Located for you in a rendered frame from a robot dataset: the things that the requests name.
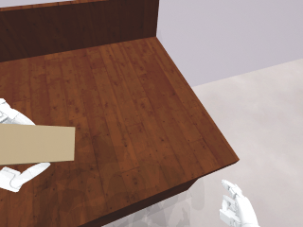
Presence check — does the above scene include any right robot hand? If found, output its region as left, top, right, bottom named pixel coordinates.
left=220, top=180, right=258, bottom=227

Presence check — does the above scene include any sponge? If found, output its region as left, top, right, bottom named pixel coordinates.
left=0, top=123, right=76, bottom=166

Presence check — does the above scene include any table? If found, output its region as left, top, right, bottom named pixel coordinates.
left=0, top=0, right=240, bottom=227

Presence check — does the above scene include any left robot hand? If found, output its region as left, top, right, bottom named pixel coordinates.
left=0, top=98, right=50, bottom=192

